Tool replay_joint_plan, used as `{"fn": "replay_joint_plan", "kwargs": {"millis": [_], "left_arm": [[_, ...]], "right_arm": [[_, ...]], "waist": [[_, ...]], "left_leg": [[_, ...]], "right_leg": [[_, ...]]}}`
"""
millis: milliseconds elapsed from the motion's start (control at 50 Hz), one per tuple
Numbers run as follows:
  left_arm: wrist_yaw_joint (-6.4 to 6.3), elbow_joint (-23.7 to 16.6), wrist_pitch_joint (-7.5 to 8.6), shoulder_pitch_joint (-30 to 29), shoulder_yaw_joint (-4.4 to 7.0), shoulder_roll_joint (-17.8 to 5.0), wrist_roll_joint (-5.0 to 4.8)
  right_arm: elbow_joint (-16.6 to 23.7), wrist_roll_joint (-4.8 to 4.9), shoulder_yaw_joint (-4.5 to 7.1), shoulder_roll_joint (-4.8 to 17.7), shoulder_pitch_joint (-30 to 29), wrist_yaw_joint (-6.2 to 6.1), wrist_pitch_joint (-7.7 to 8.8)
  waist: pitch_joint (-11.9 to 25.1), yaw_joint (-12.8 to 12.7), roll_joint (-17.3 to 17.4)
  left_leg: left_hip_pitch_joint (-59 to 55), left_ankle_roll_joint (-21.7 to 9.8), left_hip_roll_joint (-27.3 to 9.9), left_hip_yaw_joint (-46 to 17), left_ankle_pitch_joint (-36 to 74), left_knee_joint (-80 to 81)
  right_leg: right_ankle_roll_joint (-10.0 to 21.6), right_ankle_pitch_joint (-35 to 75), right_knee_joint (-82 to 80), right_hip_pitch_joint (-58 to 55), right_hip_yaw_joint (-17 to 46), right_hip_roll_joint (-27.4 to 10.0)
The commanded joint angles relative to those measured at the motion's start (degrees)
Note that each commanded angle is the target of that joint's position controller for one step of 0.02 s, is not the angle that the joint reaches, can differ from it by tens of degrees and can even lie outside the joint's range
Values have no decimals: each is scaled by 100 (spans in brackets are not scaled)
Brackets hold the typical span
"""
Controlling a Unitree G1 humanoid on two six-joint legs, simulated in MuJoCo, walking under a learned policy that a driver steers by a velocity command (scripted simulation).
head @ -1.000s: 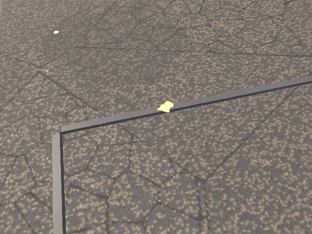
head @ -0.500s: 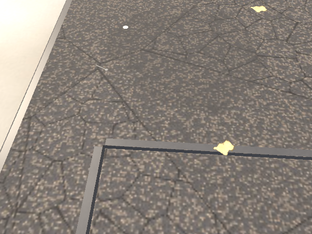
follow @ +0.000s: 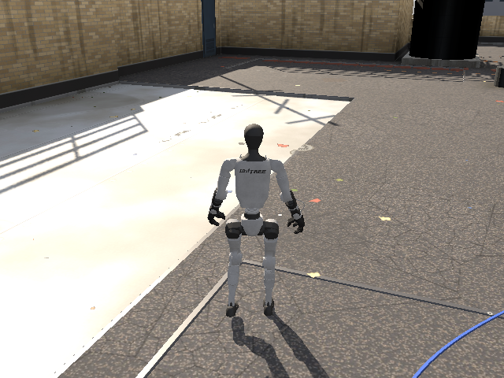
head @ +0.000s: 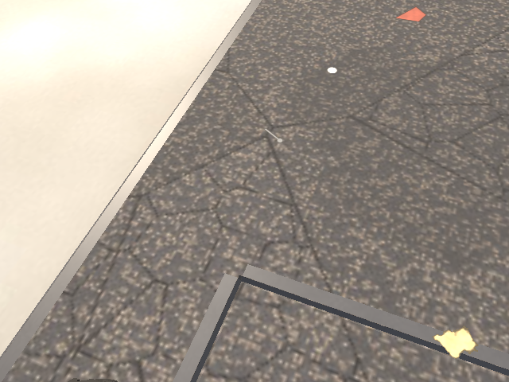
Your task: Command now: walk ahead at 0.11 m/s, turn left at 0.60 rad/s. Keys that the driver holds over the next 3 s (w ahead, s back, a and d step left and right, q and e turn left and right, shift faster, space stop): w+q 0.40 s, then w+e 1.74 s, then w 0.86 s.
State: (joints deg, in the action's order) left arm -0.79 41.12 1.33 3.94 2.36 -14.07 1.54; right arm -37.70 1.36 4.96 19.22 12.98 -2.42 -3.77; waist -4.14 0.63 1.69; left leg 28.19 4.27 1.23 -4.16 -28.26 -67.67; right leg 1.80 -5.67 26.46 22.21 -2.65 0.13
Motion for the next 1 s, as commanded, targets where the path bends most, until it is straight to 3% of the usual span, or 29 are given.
{"fn": "replay_joint_plan", "kwargs": {"millis": [20, 80, 180, 220, 240, 260, 280, 300, 320, 360, 380, 420, 480, 600, 640, 660, 680, 700, 720, 740, 760, 780, 800, 820, 840, 860, 900, 940, 1000], "left_arm": [[-76, -265, -7, 9, 267, -930, -14], [-72, -231, 2, 22, 369, -1173, -160], [47, -151, 33, -18, 466, -1396, -324], [62, -100, -11, -88, 442, -1286, -372], [69, -82, -28, -108, 385, -1045, -334], [141, -158, -21, -260, 256, -584, -245], [185, -496, 95, -498, 221, -481, -200], [219, -583, 264, -812, 310, -899, -325], [249, -508, 365, -652, 378, -1114, -382], [236, -265, 445, -460, 394, -1107, -152], [251, -226, 458, -488, 388, -1045, -111], [295, -160, 456, -487, 328, -847, -145], [356, -176, 405, -811, 211, -624, -232], [519, -408, 412, -1354, 84, -587, -319], [577, -424, 440, -1260, 80, -629, -298], [583, -392, 445, -1073, 114, -708, -279], [563, -323, 434, -750, 177, -836, -256], [522, -145, 415, -56, 286, -1017, -244], [456, 56, 377, 798, 396, -1232, -261], [371, 114, 327, 1679, 540, -1767, -221], [396, 208, 320, 1894, 491, -1637, -354], [355, 210, 293, 1692, 398, -1330, -355], [306, 129, 280, 1435, 372, -1236, -300], [282, 76, 289, 1133, 337, -1154, -239], [257, 6, 312, 911, 287, -992, -188], [232, -78, 305, 777, 269, -966, -145], [183, -131, 298, 714, 281, -960, -205], [127, -130, 310, 772, 322, -1094, -240], [61, -90, 264, 997, 376, -1206, -300]], "right_arm": [[370, -24, 95, 286, 426, -11, 15], [490, -67, 48, 279, 182, 108, 86], [273, -49, 102, 423, 373, 268, 164], [-26, -36, 123, 348, 835, 298, 183], [-268, -25, 167, 388, 1289, 279, 199], [-399, 2, 260, 683, 1802, 205, 232], [-144, -40, 353, 1427, 1680, 208, 342], [14, -187, 295, 1164, 1282, 225, 514], [62, -181, 193, 913, 934, 205, 645], [54, -68, 90, 616, 813, 169, 686], [46, -83, 57, 553, 876, 134, 684], [18, -107, 52, 541, 998, 75, 700], [-89, -121, 65, 580, 1227, 56, 718], [-426, -83, 81, 655, 1568, 106, 708], [-483, -68, 94, 698, 1481, 94, 687], [-478, -75, 102, 745, 1376, 80, 680], [-470, -91, 119, 812, 1310, 56, 664], [-450, -112, 118, 836, 1202, 29, 623], [-410, -142, 91, 810, 1177, -3, 618], [-194, -252, -22, 473, 1527, 17, 692], [-262, -257, -183, 60, 1730, 89, 846], [-98, -24, -84, 530, 1078, 181, 1013], [100, 113, -101, 580, 494, 222, 1123], [180, 21, -120, 526, 193, 211, 1196], [179, -128, -69, 561, 137, 177, 1189], [179, -175, -63, 513, 240, 179, 1148], [185, -217, -87, 367, 413, 179, 1045], [314, -259, -150, 223, 130, 163, 989], [493, -257, -247, 10, -656, 199, 1034]], "waist": [[992, -7, -1001], [1106, -85, -1064], [888, 76, -996], [810, 327, -807], [719, 466, -466], [554, 605, 698], [155, 461, 1396], [-49, 481, 876], [-189, 218, 791], [-7, 115, 593], [64, 106, 568], [204, 108, 529], [110, 336, 619], [-358, 605, 496], [-319, 499, 494], [-149, 367, 520], [183, 189, 599], [678, -195, 579], [1209, -599, 438], [2089, -657, -580], [2847, -544, -1662], [2284, -754, -1108], [1558, -730, -753], [968, -512, -229], [739, -295, -141], [616, -111, -290], [499, 63, -454], [316, 43, -438], [238, -254, -446]], "left_leg": [[114, 35, -315, 207, 277, 536], [-197, -175, -515, 356, 541, 1390], [-1184, -634, -398, 792, 792, 2786], [-1946, -859, -200, 1060, 1097, 3660], [-2453, -1021, -107, 924, 844, 4046], [-3039, -1485, -1077, -737, -262, 4908], [-3168, -2372, -2142, -3435, -1441, 5644], [-2874, -2491, -2261, -3725, -1786, 6143], [-2833, -2245, -2096, -3242, -1201, 6090], [-2851, -1847, -1648, -2250, 170, 5880], [-2769, -1741, -1456, -1925, 656, 5872], [-2762, -1613, -1242, -1360, 1468, 5842], [-2588, -1462, -1101, -751, 2036, 5839], [-3058, -1472, -1500, -430, 2538, 5801], [-3263, -1386, -1605, -256, 3308, 5599], [-3349, -1308, -1582, -104, 4327, 5335], [-3457, -1225, -1532, 58, 5665, 4890], [-3407, -1091, -1368, 324, 6854, 4011], [-2721, -883, -1191, 529, 6951, 2862], [-632, -495, -726, 664, 4918, 699], [747, -187, 363, 107, -61, -1067], [1462, -312, 7, -467, -3, -1455], [1635, -423, -264, -365, 341, -1271], [1523, -476, -467, -270, 660, -714], [1161, -470, -648, -251, 877, -214], [870, -429, -685, -240, 956, -29], [693, -282, -747, -141, 952, 474], [635, -117, -713, 34, 1360, 1204], [61, -20, -441, 163, 2837, 2720]], "right_leg": [[1168, 359, -1193, -1061, 1088, -1440], [1159, -1107, -1561, -1018, 1067, -1654], [873, -2148, -1706, -661, 676, -1765], [618, -2625, -1294, -317, 322, -1587], [385, -2845, -558, 75, -20, -1283], [-43, -2768, 1469, 1153, -666, -699], [-242, -2934, 2761, 2981, -184, 91], [-96, -2402, 3203, 3309, 584, -152], [-19, -1675, 3126, 3314, 681, -313], [-154, -821, 2650, 2843, 619, -430], [-239, -432, 2465, 2550, 572, -369], [-362, 231, 1980, 2177, 436, -237], [-440, 859, 1164, 1704, 274, -181], [-87, 711, 480, 1878, 104, -242], [111, 454, 353, 1692, 19, -170], [220, 297, 329, 1343, -76, -34], [336, 122, 397, 817, -225, 184], [494, 160, 358, -109, -395, 445], [680, 395, 405, -1526, -190, 406], [1446, 149, 553, -3874, 2028, -988], [2229, -953, -549, -4898, 4798, -1987], [1933, -1663, -915, -4601, 4582, -1840], [1707, -1561, -990, -3817, 3814, -1642], [1601, -1012, -1136, -2834, 3287, -1420], [1519, -466, -1240, -2155, 2873, -1214], [1557, -189, -1378, -1672, 2722, -1066], [1645, 165, -1566, -1123, 2447, -969], [1603, 498, -1668, -618, 2065, -836], [1236, 392, -1531, -163, 1581, -414]]}}
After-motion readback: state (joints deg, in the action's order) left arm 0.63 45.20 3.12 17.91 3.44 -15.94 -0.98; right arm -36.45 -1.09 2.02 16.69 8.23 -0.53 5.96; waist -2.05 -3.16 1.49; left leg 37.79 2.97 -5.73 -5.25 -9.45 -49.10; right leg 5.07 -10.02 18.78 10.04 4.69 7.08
